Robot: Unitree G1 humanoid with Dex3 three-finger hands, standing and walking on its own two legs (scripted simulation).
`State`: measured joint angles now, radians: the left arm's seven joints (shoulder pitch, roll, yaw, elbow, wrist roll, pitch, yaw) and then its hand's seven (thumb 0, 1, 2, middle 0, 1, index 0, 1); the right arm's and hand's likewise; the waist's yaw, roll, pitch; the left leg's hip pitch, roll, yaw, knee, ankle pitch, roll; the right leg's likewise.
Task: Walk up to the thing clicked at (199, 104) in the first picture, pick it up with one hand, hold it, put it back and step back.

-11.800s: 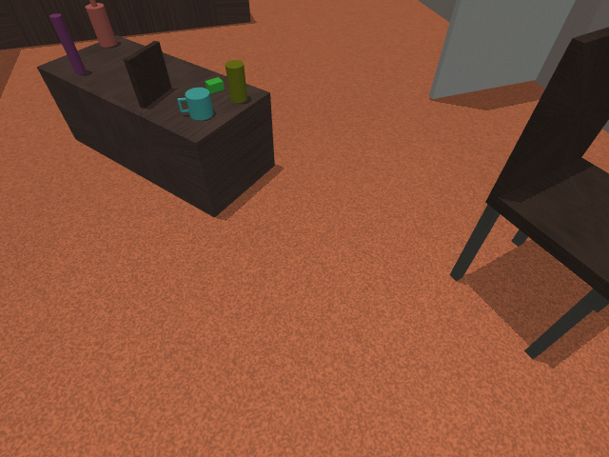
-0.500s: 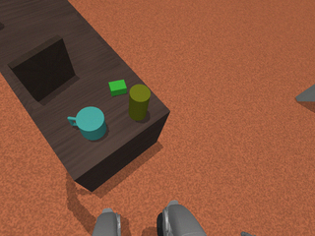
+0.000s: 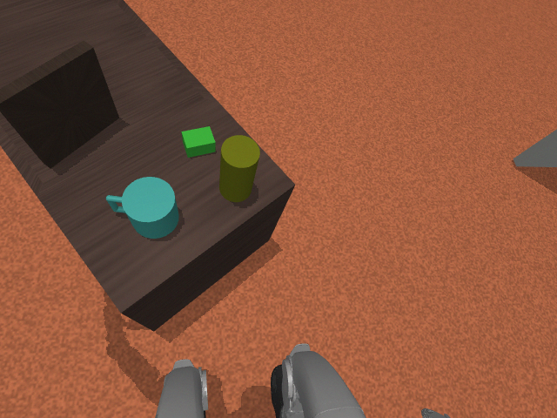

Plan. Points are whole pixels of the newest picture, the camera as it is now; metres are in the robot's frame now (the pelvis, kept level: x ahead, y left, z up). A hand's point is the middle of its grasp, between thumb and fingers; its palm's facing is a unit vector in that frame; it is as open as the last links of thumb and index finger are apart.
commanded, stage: go down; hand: left
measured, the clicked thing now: (143, 207) +0.51 +0.18 -0.23
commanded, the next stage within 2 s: none
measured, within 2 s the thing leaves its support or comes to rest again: neither
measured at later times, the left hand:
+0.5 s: hand out of the picture +0.47 +0.37 +0.07, palm faces +0.17 -0.99 -0.02, open 17.0 cm
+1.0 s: hand out of the picture +0.47 +0.37 +0.07, palm faces +0.17 -0.99 -0.01, open 17.0 cm
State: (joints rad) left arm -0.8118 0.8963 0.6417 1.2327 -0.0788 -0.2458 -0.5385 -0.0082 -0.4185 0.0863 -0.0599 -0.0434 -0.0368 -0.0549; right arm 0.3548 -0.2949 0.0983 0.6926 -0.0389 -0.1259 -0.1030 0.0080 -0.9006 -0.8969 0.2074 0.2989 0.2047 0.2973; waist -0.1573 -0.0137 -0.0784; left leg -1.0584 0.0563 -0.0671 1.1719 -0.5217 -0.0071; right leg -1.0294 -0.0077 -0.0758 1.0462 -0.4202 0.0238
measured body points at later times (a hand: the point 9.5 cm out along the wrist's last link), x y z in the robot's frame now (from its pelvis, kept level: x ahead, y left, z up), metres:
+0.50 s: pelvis +0.01 +0.01 +0.00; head +0.17 +0.06 +0.42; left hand +0.45 +0.42 +0.07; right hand +0.04 -0.27 -0.09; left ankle +0.01 +0.11 -0.65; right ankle +0.04 -0.14 -0.65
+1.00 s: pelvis +0.01 +0.01 +0.00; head +0.17 +0.06 +0.41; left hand +0.45 +0.42 +0.07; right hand +0.04 -0.27 -0.10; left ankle +0.01 +0.11 -0.65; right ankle +0.04 -0.14 -0.65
